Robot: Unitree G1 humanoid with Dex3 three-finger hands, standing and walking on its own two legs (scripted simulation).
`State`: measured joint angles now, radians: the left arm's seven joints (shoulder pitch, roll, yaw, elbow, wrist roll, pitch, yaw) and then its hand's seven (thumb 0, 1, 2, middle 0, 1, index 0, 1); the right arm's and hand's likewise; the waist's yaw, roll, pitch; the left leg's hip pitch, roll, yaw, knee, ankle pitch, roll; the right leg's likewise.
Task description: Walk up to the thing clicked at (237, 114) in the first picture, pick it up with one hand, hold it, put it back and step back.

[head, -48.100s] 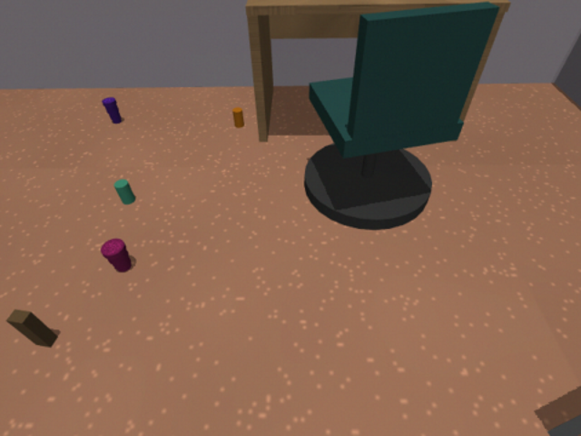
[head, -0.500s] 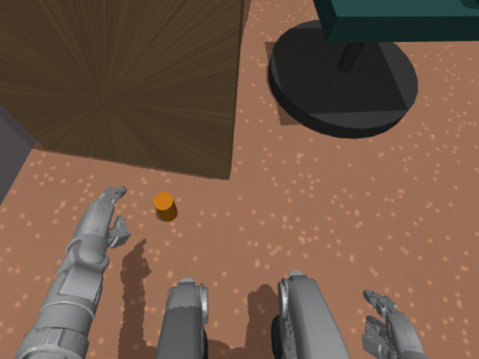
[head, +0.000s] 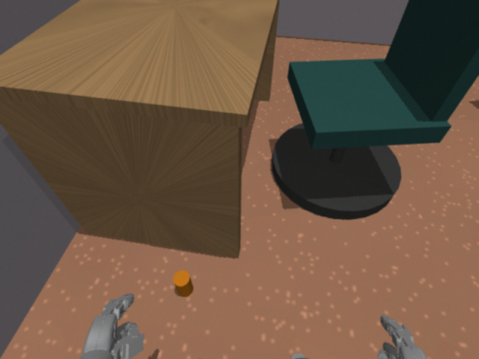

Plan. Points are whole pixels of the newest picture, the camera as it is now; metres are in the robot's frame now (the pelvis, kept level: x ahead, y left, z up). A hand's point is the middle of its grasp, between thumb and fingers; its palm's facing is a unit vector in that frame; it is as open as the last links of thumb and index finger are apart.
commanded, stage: home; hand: left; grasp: from above
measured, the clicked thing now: (183, 283) +0.52 +0.21 -0.64
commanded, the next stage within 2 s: none
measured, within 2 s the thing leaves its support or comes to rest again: neither
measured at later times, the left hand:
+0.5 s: hand out of the picture +0.18 +0.18 -0.03, palm faces +0.07 -0.98 -0.19, open 7.4 cm
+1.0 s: hand (129, 354) +0.18 +0.18 -0.03, palm faces +0.05 -0.98 -0.20, open 7.4 cm
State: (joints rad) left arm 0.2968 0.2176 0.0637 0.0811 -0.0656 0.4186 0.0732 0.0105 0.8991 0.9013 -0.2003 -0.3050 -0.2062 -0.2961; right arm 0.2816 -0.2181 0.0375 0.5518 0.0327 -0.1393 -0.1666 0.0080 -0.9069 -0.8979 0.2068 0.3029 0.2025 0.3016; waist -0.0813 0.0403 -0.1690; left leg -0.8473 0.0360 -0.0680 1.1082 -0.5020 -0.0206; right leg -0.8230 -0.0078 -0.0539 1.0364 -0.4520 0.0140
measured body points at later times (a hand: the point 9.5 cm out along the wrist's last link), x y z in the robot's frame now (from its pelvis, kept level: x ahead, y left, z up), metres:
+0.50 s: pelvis +0.02 +0.00 +0.02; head +0.04 +0.01 +0.47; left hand +0.17 +0.24 -0.01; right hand +0.19 -0.23 -0.04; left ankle +0.02 +0.13 -0.66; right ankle +0.03 -0.13 -0.66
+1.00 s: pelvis +0.02 +0.00 +0.02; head +0.04 +0.01 +0.47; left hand +0.18 +0.23 -0.01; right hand +0.18 -0.24 -0.04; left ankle +0.02 +0.13 -0.66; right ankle +0.03 -0.13 -0.66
